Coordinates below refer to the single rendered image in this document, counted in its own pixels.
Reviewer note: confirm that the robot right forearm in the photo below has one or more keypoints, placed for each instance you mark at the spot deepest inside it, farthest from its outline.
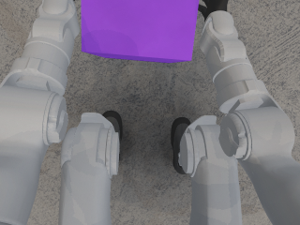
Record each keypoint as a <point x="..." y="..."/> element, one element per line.
<point x="231" y="71"/>

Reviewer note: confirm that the left robot upper arm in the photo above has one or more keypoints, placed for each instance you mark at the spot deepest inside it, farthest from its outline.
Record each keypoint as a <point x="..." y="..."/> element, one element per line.
<point x="30" y="121"/>

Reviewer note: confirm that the left robot shin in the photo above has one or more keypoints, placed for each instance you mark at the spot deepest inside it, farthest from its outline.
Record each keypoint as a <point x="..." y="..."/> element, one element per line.
<point x="86" y="117"/>

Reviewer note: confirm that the robot left forearm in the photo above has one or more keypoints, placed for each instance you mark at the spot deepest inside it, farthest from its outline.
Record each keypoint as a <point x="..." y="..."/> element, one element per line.
<point x="47" y="52"/>

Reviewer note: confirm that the carton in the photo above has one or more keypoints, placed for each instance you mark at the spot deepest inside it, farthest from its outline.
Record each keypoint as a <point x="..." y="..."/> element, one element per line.
<point x="161" y="31"/>

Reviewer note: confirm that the right robot hand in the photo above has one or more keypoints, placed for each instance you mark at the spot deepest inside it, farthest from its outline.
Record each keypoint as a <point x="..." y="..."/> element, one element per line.
<point x="212" y="6"/>

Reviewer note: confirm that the left robot foot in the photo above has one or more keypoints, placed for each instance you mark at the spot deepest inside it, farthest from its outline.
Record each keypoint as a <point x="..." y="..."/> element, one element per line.
<point x="116" y="120"/>

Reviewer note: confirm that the right robot upper arm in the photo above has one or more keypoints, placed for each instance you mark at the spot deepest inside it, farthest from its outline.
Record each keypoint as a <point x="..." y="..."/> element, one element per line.
<point x="262" y="140"/>

